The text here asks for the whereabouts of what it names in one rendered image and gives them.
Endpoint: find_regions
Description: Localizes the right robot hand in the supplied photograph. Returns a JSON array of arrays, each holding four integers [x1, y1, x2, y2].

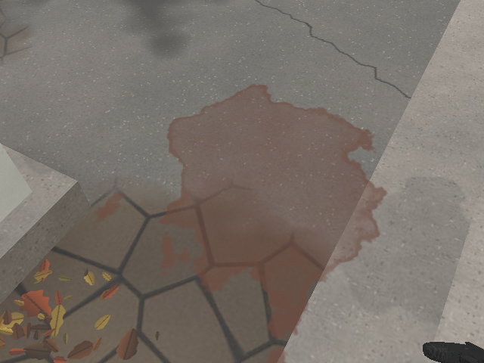
[[423, 342, 484, 363]]

